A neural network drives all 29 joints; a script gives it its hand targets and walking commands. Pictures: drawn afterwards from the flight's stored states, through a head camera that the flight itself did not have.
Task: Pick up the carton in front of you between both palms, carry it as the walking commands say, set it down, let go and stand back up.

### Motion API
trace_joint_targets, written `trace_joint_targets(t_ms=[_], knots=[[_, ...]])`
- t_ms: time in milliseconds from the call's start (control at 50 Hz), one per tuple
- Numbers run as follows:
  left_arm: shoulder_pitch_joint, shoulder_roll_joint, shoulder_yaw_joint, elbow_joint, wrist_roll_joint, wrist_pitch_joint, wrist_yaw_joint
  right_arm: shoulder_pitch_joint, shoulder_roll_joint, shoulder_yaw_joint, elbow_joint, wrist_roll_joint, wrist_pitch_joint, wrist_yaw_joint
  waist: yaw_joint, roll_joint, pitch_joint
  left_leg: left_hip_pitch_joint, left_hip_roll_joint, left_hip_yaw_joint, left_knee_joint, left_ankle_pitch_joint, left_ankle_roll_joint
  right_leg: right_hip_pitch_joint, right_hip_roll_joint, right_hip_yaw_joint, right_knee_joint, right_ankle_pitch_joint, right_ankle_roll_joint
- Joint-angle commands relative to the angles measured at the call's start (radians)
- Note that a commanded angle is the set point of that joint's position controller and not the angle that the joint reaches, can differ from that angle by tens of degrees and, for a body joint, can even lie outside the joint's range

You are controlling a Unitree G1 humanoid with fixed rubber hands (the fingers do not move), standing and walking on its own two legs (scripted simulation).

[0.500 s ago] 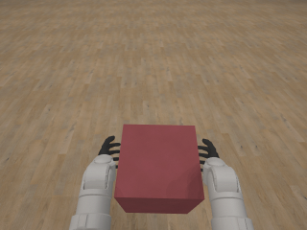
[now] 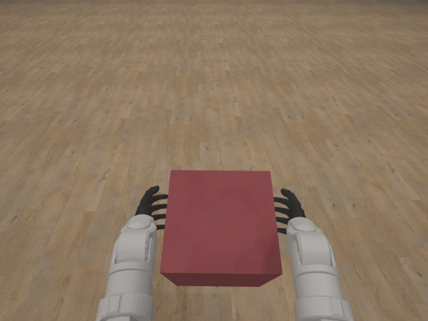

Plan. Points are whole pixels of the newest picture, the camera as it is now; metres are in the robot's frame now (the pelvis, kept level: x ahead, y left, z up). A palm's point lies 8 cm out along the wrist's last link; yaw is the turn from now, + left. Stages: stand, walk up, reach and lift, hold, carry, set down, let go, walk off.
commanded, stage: carry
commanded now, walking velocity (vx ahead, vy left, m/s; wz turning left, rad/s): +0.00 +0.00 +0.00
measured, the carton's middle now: (219, 233) +0.33 +0.00 -0.05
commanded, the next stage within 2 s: hold in 0.56 s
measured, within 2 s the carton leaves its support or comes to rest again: neither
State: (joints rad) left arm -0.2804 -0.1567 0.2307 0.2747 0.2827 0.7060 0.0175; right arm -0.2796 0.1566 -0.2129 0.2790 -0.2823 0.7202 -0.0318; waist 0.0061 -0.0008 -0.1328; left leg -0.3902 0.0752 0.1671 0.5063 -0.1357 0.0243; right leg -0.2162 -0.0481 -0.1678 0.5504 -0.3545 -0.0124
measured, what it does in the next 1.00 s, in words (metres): stands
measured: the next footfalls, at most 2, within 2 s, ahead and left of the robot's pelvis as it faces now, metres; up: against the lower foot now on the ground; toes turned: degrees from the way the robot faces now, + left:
none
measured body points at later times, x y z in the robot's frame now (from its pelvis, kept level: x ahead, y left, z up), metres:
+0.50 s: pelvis +0.00 -0.01 +0.00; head -0.04 -0.01 +0.45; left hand +0.30 +0.15 +0.04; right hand +0.30 -0.16 +0.04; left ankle +0.08 +0.11 -0.73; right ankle -0.04 -0.10 -0.73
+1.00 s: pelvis -0.01 +0.02 +0.00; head +0.00 +0.04 +0.45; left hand +0.34 +0.12 +0.02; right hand +0.30 -0.18 +0.02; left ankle +0.08 +0.12 -0.73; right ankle -0.04 -0.10 -0.73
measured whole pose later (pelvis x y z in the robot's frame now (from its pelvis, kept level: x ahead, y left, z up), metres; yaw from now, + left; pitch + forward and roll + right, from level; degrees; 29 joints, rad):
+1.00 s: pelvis -0.01 +0.02 +0.00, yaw -12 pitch -5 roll +0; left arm -0.48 -0.22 0.47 0.42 0.43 0.62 0.03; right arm -0.49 0.19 -0.42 0.55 -0.40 0.55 0.04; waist 0.05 -0.05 0.09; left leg -0.25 -0.02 -0.04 0.50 -0.17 -0.01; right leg -0.16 0.03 0.08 0.55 -0.31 -0.01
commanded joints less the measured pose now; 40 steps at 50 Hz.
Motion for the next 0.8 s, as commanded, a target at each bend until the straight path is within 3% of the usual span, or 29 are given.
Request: trace_joint_targets(t_ms=[0,240,540,560,600,640,680,720,780], knots=[[-0.441,-0.929,-0.531,-0.028,-0.258,-0.017,-0.254,-0.471,0.945,0.523,-0.056,0.265,-0.035,0.252,-0.003,0.006,-0.171,0.166,0.095,-0.127,-0.062,0.058,0.001,-0.073,-0.111,0.111,-0.134,0.065,-0.014],[-0.404,-0.919,-0.557,-0.060,-0.268,-0.017,-0.248,-0.437,0.938,0.549,-0.082,0.279,-0.035,0.251,-0.003,0.007,-0.227,0.188,0.096,-0.116,-0.026,0.163,0.004,-0.037,-0.108,0.104,-0.102,0.160,-0.016],[-0.421,-0.917,-0.554,-0.058,-0.267,-0.020,-0.250,-0.446,0.939,0.543,-0.076,0.277,-0.037,0.252,-0.003,0.006,-0.196,0.175,0.093,-0.108,-0.028,0.134,-0.004,-0.050,-0.112,0.105,-0.113,0.153,-0.020],[-0.345,-0.956,-0.545,-0.095,-0.264,-0.012,-0.260,-0.393,0.982,0.517,-0.054,0.263,-0.049,0.268,0.000,-0.125,-0.048,0.519,-0.187,-0.215,-0.030,0.211,0.013,-0.152,0.063,0.296,-0.245,0.326,-0.037],[-0.378,-0.916,-0.528,-0.097,-0.258,-0.027,-0.253,-0.382,0.956,0.497,-0.007,0.245,-0.074,0.259,-0.001,-0.101,-0.076,0.595,-0.171,-0.225,-0.032,0.269,0.006,-0.172,0.062,0.309,-0.231,0.372,-0.036],[-0.411,-0.911,-0.554,-0.140,-0.258,-0.033,-0.260,-0.379,0.938,0.468,-0.033,0.217,-0.093,0.249,-0.020,-0.056,-0.075,0.549,-0.169,-0.229,-0.071,0.226,-0.013,-0.075,0.072,0.291,-0.236,0.314,-0.034],[-0.440,-0.924,-0.605,-0.168,-0.284,-0.035,-0.271,-0.378,0.943,0.470,-0.043,0.207,-0.103,0.238,-0.041,-0.046,-0.080,0.474,-0.173,-0.229,-0.070,0.256,-0.025,0.036,0.089,0.283,-0.239,0.371,-0.026],[-0.420,-0.929,-0.591,-0.144,-0.259,-0.037,-0.263,-0.444,0.948,0.499,-0.068,0.240,-0.111,0.241,-0.022,-0.031,-0.115,0.527,-0.183,-0.229,-0.075,0.234,-0.023,0.019,0.079,0.294,-0.241,0.381,-0.023],[-0.395,-0.894,-0.454,-0.024,-0.175,-0.043,-0.234,-0.562,0.925,0.486,0.021,0.255,-0.112,0.275,0.064,-0.023,-0.027,0.480,-0.185,-0.221,-0.091,0.090,-0.015,-0.047,0.083,0.282,-0.245,0.202,-0.015]])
